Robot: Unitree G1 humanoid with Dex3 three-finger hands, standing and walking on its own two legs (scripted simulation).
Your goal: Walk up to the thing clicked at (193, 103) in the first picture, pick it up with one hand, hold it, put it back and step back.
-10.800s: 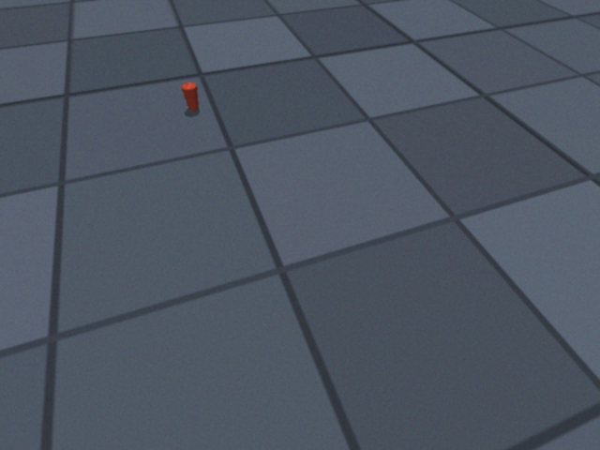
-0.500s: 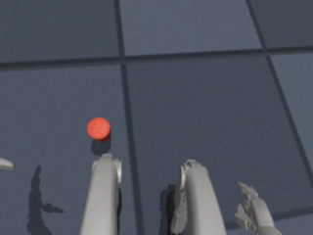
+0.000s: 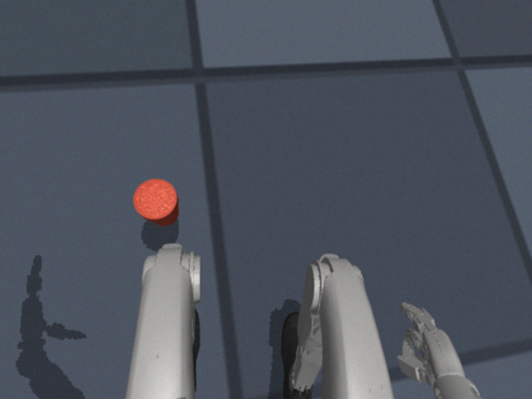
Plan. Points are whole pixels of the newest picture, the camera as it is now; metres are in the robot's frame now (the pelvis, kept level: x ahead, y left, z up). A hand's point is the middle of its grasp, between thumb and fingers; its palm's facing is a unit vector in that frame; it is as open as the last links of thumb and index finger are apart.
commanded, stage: go down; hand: left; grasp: from the side
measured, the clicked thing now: (161, 207) +0.43 +0.23 -0.35
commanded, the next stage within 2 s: approach in 0.90 s
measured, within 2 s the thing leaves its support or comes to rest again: neither
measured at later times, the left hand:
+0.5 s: hand out of the picture +0.35 +0.41 -0.03, palm faces +0.19 -0.97 -0.15, open 17.2 cm
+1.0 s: hand out of the picture +0.36 +0.42 -0.05, palm faces +0.19 -0.97 -0.13, open 17.3 cm
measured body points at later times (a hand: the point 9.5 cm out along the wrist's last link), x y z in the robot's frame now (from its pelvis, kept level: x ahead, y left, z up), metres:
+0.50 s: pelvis -0.01 +0.00 -0.03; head +0.20 +0.06 +0.37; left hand +0.33 +0.46 -0.02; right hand +0.16 -0.27 -0.14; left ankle +0.09 +0.14 -0.39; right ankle +0.09 -0.12 -0.39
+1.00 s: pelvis -0.01 +0.00 -0.05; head +0.20 +0.07 +0.35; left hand +0.34 +0.47 -0.04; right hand +0.16 -0.27 -0.15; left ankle +0.09 +0.14 -0.39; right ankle +0.09 -0.12 -0.39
